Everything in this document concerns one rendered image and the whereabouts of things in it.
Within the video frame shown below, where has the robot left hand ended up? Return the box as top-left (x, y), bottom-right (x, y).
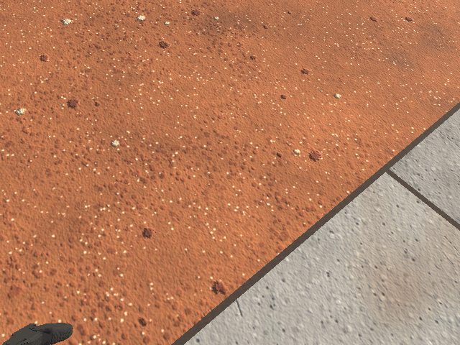
top-left (2, 323), bottom-right (73, 345)

